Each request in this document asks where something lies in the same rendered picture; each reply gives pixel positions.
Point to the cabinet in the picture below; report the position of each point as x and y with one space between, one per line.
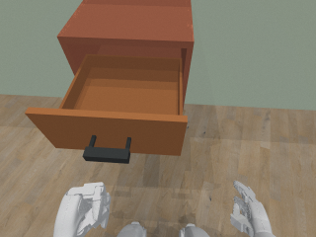
151 28

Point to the robot right hand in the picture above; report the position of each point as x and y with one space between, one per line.
254 218

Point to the robot left hand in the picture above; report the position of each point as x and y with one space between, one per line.
91 201

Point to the robot right thigh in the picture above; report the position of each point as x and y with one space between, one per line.
192 231

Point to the handle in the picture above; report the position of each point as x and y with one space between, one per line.
106 154

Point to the robot thigh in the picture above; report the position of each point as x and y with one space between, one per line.
133 230
192 231

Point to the robot left thigh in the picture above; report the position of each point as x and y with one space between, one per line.
133 230

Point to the drawer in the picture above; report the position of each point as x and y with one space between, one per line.
119 96

